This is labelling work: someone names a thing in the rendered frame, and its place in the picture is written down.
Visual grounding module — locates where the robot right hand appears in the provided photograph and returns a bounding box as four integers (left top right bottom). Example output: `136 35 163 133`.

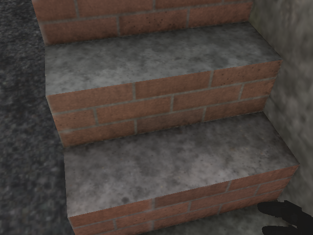
257 200 313 235

